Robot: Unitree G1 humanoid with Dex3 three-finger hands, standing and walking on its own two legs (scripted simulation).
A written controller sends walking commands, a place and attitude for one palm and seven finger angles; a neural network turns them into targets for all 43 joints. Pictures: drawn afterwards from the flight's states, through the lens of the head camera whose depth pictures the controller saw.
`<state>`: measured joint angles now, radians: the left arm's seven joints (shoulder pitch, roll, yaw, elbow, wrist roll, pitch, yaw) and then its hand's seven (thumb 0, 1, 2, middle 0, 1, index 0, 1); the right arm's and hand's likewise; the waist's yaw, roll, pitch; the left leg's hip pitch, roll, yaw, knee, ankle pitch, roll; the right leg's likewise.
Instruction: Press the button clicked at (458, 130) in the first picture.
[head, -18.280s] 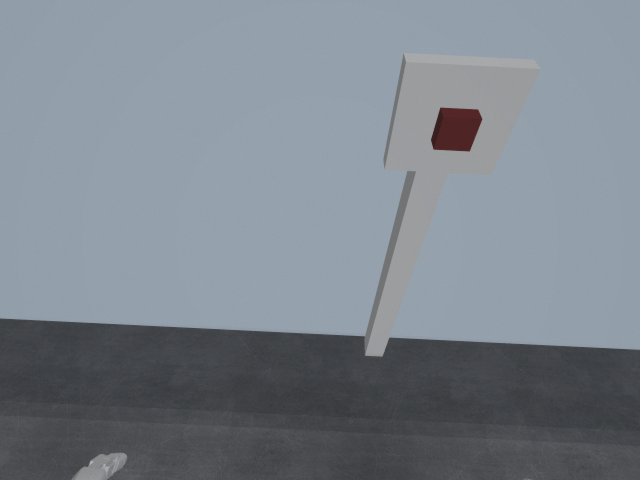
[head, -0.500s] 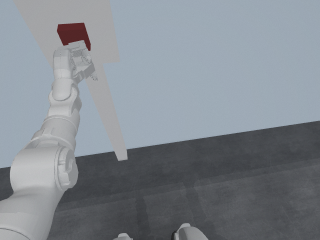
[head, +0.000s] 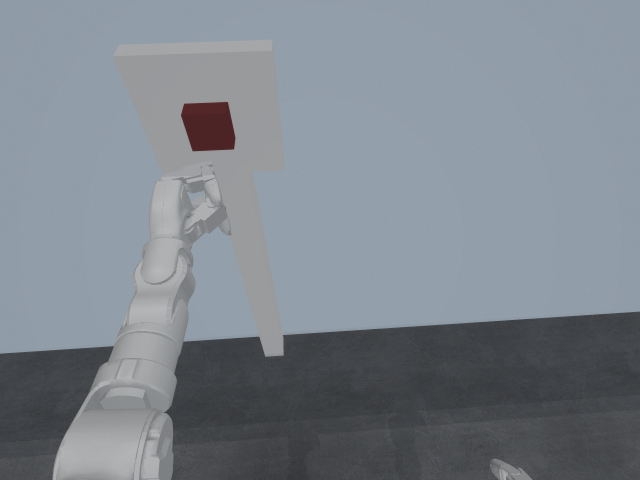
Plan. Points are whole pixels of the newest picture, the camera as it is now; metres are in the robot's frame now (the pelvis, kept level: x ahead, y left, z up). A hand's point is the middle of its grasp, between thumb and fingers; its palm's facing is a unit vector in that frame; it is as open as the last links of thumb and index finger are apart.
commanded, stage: pull the fist back off the button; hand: left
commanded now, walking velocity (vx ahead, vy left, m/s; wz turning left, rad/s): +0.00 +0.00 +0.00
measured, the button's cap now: (210, 125) +0.54 +0.17 +0.16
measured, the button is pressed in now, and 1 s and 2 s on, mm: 0 0 0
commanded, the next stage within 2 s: draw the hand back to the body in 0.20 s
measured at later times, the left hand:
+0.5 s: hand (206, 227) +0.37 +0.14 +0.13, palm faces +0.07 -1.00 -0.01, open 3.1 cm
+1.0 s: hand (118, 322) +0.24 +0.19 +0.15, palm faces +0.22 -0.95 -0.22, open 3.1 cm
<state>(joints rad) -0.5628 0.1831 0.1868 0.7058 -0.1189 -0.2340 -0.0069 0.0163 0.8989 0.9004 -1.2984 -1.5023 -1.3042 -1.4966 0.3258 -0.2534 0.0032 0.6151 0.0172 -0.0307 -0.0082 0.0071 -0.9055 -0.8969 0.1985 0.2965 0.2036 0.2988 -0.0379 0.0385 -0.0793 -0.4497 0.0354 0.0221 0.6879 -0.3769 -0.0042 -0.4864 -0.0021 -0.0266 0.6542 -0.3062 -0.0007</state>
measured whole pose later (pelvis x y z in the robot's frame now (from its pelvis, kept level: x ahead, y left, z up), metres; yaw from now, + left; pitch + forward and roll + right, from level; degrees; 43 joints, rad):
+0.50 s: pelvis -0.01 +0.00 +0.01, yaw +0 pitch +4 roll +0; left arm -0.39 0.17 0.15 0.47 -0.15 -0.13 -0.03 0.02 0.90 0.90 -1.30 -1.50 -1.30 -1.50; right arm 0.29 -0.24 0.03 0.62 0.03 -0.05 -0.04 0.01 -0.90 -0.90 0.20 0.30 0.20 0.30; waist -0.01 0.05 -0.07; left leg -0.34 0.02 0.03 0.62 -0.34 0.00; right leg -0.39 -0.01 -0.02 0.61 -0.29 0.00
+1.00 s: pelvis -0.02 +0.00 +0.02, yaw +1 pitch -5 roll +0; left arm 0.10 0.26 0.09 -0.11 -0.07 -0.04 0.04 0.01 0.90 0.90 -1.30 -1.50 -1.31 -1.50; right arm 0.14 -0.22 0.07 0.60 0.00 -0.09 -0.09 0.01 -0.90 -0.90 0.20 0.30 0.20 0.30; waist 0.06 0.05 0.02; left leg -0.11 0.02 0.01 0.45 -0.25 0.00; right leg -0.15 -0.02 -0.04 0.43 -0.20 0.00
